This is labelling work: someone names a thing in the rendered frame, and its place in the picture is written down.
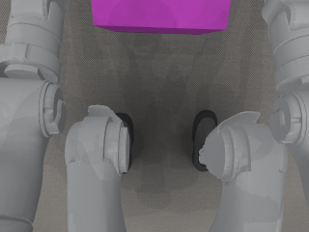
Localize left robot shin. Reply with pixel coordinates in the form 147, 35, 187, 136
65, 105, 121, 166

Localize left robot upper arm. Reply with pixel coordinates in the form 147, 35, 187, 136
0, 77, 68, 232

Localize right robot forearm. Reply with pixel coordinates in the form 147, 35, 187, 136
261, 0, 309, 95

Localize carton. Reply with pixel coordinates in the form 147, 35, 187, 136
91, 0, 231, 35

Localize left robot forearm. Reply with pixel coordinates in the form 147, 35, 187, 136
0, 0, 70, 85

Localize right robot upper arm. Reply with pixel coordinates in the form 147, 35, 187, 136
268, 90, 309, 207

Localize robot right foot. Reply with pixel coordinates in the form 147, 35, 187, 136
191, 110, 217, 172

